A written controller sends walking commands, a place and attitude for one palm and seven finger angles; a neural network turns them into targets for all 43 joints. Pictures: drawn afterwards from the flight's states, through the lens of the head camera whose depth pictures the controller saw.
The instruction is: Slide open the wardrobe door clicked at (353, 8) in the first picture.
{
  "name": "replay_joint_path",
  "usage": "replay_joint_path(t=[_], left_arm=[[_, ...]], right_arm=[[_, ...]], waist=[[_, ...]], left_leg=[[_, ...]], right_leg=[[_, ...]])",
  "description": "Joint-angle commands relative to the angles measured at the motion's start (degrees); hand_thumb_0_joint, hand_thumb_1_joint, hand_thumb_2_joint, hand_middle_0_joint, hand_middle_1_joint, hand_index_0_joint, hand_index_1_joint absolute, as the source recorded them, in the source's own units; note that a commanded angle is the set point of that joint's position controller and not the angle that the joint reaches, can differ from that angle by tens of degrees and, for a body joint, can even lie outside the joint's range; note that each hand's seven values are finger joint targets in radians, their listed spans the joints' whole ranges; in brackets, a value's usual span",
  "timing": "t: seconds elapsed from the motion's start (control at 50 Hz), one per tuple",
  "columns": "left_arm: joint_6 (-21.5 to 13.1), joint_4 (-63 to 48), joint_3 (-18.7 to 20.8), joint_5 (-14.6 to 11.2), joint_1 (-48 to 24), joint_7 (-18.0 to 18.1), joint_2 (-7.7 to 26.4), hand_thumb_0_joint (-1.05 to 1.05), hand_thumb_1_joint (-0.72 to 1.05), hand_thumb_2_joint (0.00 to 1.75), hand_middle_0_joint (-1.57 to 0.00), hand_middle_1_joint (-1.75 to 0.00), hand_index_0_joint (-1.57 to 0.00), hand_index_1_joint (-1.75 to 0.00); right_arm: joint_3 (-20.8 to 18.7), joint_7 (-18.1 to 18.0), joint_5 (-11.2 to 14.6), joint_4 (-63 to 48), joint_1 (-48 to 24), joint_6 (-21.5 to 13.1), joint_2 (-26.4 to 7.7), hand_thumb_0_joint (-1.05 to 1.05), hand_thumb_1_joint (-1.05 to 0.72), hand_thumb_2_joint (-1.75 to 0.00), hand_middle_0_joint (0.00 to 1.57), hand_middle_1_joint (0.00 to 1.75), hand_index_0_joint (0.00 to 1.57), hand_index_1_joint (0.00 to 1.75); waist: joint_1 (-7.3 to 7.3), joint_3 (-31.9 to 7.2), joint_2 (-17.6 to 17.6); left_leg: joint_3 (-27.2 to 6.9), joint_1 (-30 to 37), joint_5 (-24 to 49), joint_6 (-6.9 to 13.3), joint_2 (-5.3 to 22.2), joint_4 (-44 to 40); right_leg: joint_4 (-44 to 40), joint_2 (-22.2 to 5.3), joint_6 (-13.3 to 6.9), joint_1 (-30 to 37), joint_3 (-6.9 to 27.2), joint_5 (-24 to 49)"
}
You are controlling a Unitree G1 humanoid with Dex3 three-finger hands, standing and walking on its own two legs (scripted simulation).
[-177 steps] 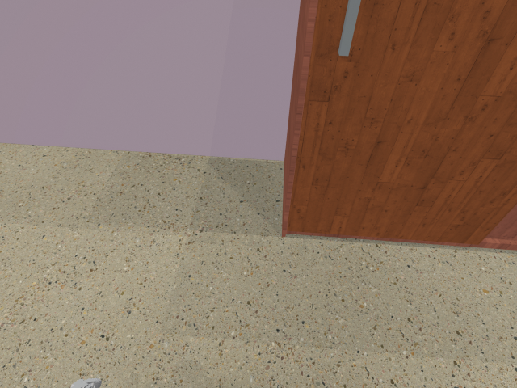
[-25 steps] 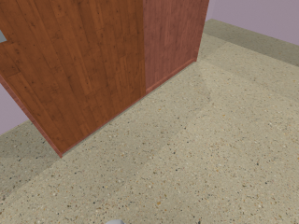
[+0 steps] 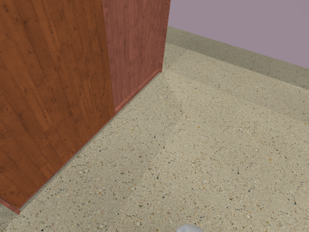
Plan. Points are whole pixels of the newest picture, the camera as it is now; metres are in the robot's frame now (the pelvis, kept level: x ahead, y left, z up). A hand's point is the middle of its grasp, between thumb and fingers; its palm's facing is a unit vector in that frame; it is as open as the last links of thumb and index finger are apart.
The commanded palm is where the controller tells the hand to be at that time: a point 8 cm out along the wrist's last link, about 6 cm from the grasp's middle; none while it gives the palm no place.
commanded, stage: walk to a spot facing it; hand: left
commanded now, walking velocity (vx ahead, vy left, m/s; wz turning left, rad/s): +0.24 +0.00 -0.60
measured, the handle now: out of the picture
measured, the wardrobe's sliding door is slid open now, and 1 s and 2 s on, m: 0.00 0.00 0.00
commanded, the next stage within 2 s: turn to face it in 0.22 s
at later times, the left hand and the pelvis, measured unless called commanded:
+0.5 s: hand (135, 185) +0.31 +0.08 -0.17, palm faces -0.23 -0.95 -0.20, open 7.3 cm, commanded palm none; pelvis +0.14 -0.06 -0.02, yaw -11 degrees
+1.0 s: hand (95, 209) +0.22 +0.20 -0.18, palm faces +0.14 -0.96 -0.25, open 7.4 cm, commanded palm none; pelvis +0.18 -0.03 +0.00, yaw +4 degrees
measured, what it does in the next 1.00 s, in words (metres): walks ahead: right foot, then left foot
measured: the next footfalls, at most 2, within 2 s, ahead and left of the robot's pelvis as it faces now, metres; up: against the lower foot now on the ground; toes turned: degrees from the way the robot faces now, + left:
right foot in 0.32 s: +0.22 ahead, -0.17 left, +0.00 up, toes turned -18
left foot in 0.70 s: +0.25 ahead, +0.04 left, +0.00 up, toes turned +4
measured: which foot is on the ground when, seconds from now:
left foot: down 0.00-0.30, up 0.32-0.68, down 0.70-1.00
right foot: up 0.00-0.30, down 0.32-0.70, up 0.72-1.00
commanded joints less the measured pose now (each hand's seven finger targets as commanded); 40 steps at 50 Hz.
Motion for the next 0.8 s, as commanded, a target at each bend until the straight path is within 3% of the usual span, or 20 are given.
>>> replay_joint_path(t=[0.0, 0.08, 0.18, 0.2, 0.24, 0.26, 0.28, 0.3, 0.32, 0.34, 0.38, 0.44, 0.5, 0.58, 0.64, 0.66, 0.68, 0.7, 0.72, 0.78], left_arm=[[-0.16, -4.99, -0.22, 0.17, -3.65, -0.53, -0.57, 0.00, 0.90, 0.90, -0.20, -0.30, -0.20, -0.30], [-0.35, -7.10, -0.86, 0.16, -11.02, -0.66, -1.32, 0.00, 0.90, 0.90, -0.20, -0.30, -0.20, -0.30], [-0.97, -7.72, -1.13, -0.23, -14.42, -0.24, -1.35, 0.00, 0.90, 0.90, -0.20, -0.30, -0.20, -0.30], [-1.20, -7.66, -1.00, -0.20, -13.64, -0.16, -1.00, 0.00, 0.90, 0.90, -0.20, -0.30, -0.20, -0.30], [-2.08, -5.54, -0.58, -0.11, -5.73, 0.24, 1.61, 0.00, 0.90, 0.90, -0.20, -0.30, -0.20, -0.30], [-3.14, -3.61, 0.37, 0.00, 1.69, 0.66, 5.15, 0.00, 0.90, 0.90, -0.20, -0.30, -0.20, -0.30], [-3.97, -2.44, 1.81, -0.28, 8.37, 1.57, 12.63, 0.00, 0.90, 0.90, -0.20, -0.30, -0.20, -0.30], [-3.58, -1.20, 2.07, -2.00, 11.45, 2.46, 15.64, 0.00, 0.90, 0.90, -0.20, -0.30, -0.20, -0.30], [-3.48, -2.32, 1.74, -1.73, 8.66, 3.25, 14.30, 0.00, 0.90, 0.90, -0.20, -0.30, -0.20, -0.30], [-3.01, -3.74, 1.05, -1.60, 3.04, 3.86, 11.34, 0.00, 0.90, 0.90, -0.20, -0.30, -0.20, -0.30], [-3.29, -4.69, -1.19, -1.17, -4.51, 4.52, 5.66, 0.00, 0.90, 0.90, -0.20, -0.30, -0.20, -0.30], [-4.00, -3.85, -2.91, -0.61, -9.31, 4.67, 2.92, 0.00, 0.90, 0.90, -0.20, -0.30, -0.20, -0.30], [-3.13, -3.25, -3.28, -0.92, -8.46, 4.30, 2.91, 0.00, 0.90, 0.90, -0.20, -0.30, -0.20, -0.30], [-2.23, -3.08, -1.83, -0.55, -6.11, 4.61, 4.77, 0.00, 0.90, 0.90, -0.20, -0.30, -0.20, -0.30], [-1.64, -3.42, -1.21, -0.80, -5.59, 4.63, 5.14, 0.00, 0.90, 0.90, -0.20, -0.30, -0.20, -0.30], [-1.13, -3.97, -1.20, -1.13, -4.39, 4.42, 3.87, 0.00, 0.90, 0.90, -0.20, -0.30, -0.20, -0.30], [-0.83, -5.63, -1.46, -1.62, -2.94, 4.07, 1.05, 0.00, 0.90, 0.90, -0.20, -0.30, -0.20, -0.30], [-0.50, -7.05, -1.85, -0.98, -6.56, 4.29, 1.75, 0.00, 0.90, 0.90, -0.20, -0.30, -0.20, -0.30], [-0.32, -6.93, -1.29, -0.71, -7.74, 4.24, 2.23, 0.00, 0.90, 0.90, -0.20, -0.30, -0.20, -0.30], [-0.88, -5.03, -0.74, -0.60, -5.30, 3.31, 2.75, 0.00, 0.90, 0.90, -0.20, -0.30, -0.20, -0.30]], right_arm=[[-1.92, -0.30, 0.00, -1.19, 4.09, -1.25, -7.72, 0.00, -0.90, -0.90, 0.20, 0.30, 0.20, 0.30], [-2.04, -0.08, -0.26, 0.80, 7.50, -0.72, -7.94, 0.00, -0.90, -0.90, 0.20, 0.30, 0.20, 0.30], [-2.69, 0.06, -0.78, 1.20, 7.99, 0.72, -9.18, 0.00, -0.90, -0.90, 0.20, 0.30, 0.20, 0.30], [-2.90, 0.02, -0.80, 0.80, 7.77, 0.93, -9.70, 0.00, -0.90, -0.90, 0.20, 0.30, 0.20, 0.30], [-3.36, 0.29, -0.39, -0.54, 6.14, 1.27, -11.24, 0.00, -0.90, -0.90, 0.20, 0.30, 0.20, 0.30], [-3.15, 0.83, 0.08, -1.58, 5.75, 1.32, -10.82, 0.00, -0.90, -0.90, 0.20, 0.30, 0.20, 0.30], [-2.28, 1.28, 0.85, -3.94, 6.98, 1.40, -6.87, 0.00, -0.90, -0.90, 0.20, 0.30, 0.20, 0.30], [-1.87, 0.32, 0.86, -5.56, 2.36, 1.86, -6.61, 0.00, -0.90, -0.90, 0.20, 0.30, 0.20, 0.30], [-1.63, -0.25, 0.86, -5.26, 3.30, 2.06, -6.18, 0.00, -0.90, -0.90, 0.20, 0.30, 0.20, 0.30], [-1.70, -0.37, 0.73, -4.33, 2.67, 2.66, -6.48, 0.00, -0.90, -0.90, 0.20, 0.30, 0.20, 0.30], [-0.72, -0.24, -0.27, -1.48, 2.73, 4.03, -4.54, 0.00, -0.90, -0.90, 0.20, 0.30, 0.20, 0.30], [0.21, 0.07, -0.13, 1.77, 9.17, 5.23, -1.98, 0.00, -0.90, -0.90, 0.20, 0.30, 0.20, 0.30], [0.47, 0.47, 0.22, 0.79, 5.39, 5.67, -2.25, 0.00, -0.90, -0.90, 0.20, 0.30, 0.20, 0.30], [-0.35, 1.14, 0.16, -2.25, -1.06, 5.50, -3.59, 0.00, -0.90, -0.90, 0.20, 0.30, 0.20, 0.30], [-0.90, 1.58, -0.07, -3.01, 0.21, 5.24, -4.71, 0.00, -0.90, -0.90, 0.20, 0.30, 0.20, 0.30], [-1.47, 1.74, -0.26, -3.09, 1.77, 4.84, -6.99, 0.00, -0.90, -0.90, 0.20, 0.30, 0.20, 0.30], [-2.41, 1.53, -0.74, -4.20, 2.89, 4.48, -12.34, 0.00, -0.90, -0.90, 0.20, 0.30, 0.20, 0.30], [-3.07, 0.83, -1.03, -3.81, 3.75, 4.57, -14.44, 0.00, -0.90, -0.90, 0.20, 0.30, 0.20, 0.30], [-3.18, 0.29, -0.86, -3.78, 2.90, 4.45, -14.33, 0.00, -0.90, -0.90, 0.20, 0.30, 0.20, 0.30], [-2.41, 0.09, -0.42, -5.89, -3.50, 3.55, -11.54, 0.00, -0.90, -0.90, 0.20, 0.30, 0.20, 0.30]], waist=[[-1.25, 4.93, 7.30], [-3.52, 6.36, 7.25], [-4.50, 6.40, 10.94], [-3.89, 5.62, 11.33], [0.42, -0.42, 9.30], [4.53, -5.58, 4.46], [6.26, -14.17, -11.15], [6.78, -16.20, -10.75], [5.19, -18.27, -10.97], [3.21, -14.64, -7.66], [-1.02, -6.74, -0.45], [-5.37, -5.80, -2.79], [-3.46, -1.82, -5.40], [-1.29, 1.45, -4.73], [-2.29, 0.51, -1.11], [-2.89, 0.02, 7.08], [-2.94, -0.19, 21.42], [-5.12, -0.45, 22.98], [-4.41, -1.01, 17.64], [-1.57, -2.79, 8.58]], left_leg=[[-8.83, 3.35, -2.17, 3.68, 15.84, -16.75], [-4.36, 6.77, 6.61, 4.66, 16.14, -14.51], [1.72, 7.21, 22.22, 3.66, 16.03, -6.62], [2.56, 7.37, 25.95, 3.18, 16.08, -3.80], [4.78, 6.02, 35.94, 0.96, 14.90, 10.64], [4.93, -3.12, 31.43, -1.71, 13.65, 23.82], [3.93, -21.10, -13.00, -5.57, 5.14, 40.46], [-4.42, -26.97, -25.62, -6.25, 1.29, 51.84], [-11.43, -25.86, -21.78, -5.79, 2.07, 53.80], [-13.41, -25.34, -18.41, -5.41, 3.15, 54.12], [-13.33, -20.39, -11.53, -5.08, 3.98, 49.02], [-13.06, -11.32, -7.98, -4.81, 2.70, 35.97], [-10.94, -10.26, -7.25, -4.53, 0.38, 28.40], [-9.73, -11.33, -8.67, -4.03, 0.06, 21.24], [-9.46, -5.11, -1.36, -3.32, -0.11, 8.92], [-15.69, -2.27, 5.46, -1.37, 3.18, 1.13], [-32.50, -0.14, 19.11, 5.02, 14.68, -5.75], [-40.68, -0.50, 20.19, 9.58, 18.60, -10.46], [-39.08, -0.73, 16.34, 9.18, 16.99, -10.23], [-28.51, 1.12, 17.06, 6.13, 9.96, -8.03]], right_leg=[[-4.63, -4.01, 1.24, -9.06, 1.93, 3.29], [-16.14, -4.38, 1.63, -8.31, -0.76, 2.17], [-28.00, -0.50, -0.34, 0.49, -4.93, -1.26], [-29.68, 0.59, -1.02, 3.15, -5.73, -2.23], [-36.16, 4.15, -2.72, 16.55, -8.27, -0.75], [-40.57, 2.14, -4.33, 32.32, -5.27, 7.27], [-40.72, -15.07, -10.60, 49.83, 18.12, 29.82], [-41.93, -22.24, -15.65, 49.42, 25.84, 54.51], [-43.40, -21.41, -15.88, 46.30, 23.87, 50.78], [-45.67, -20.59, -15.51, 40.47, 22.33, 37.99], [-48.17, -15.27, -12.00, 25.00, 12.10, 33.44], [-50.01, -11.28, -9.75, 16.05, 2.01, 27.07], [-53.21, -11.23, -9.59, 14.42, 1.24, 13.67], [-51.59, -14.87, -9.92, 16.42, 2.00, 9.18], [-44.23, -14.44, -6.49, 15.82, -1.67, 5.76], [-36.48, -10.75, -3.36, 12.24, -4.70, 0.09], [-25.03, -3.15, 1.35, 4.52, -8.13, -14.01], [-11.47, 0.17, 2.06, 0.99, -3.41, -24.44], [-5.07, -0.64, 1.62, -1.12, 1.40, -21.02], [-2.49, -1.99, 2.72, -1.50, 2.96, -9.88]])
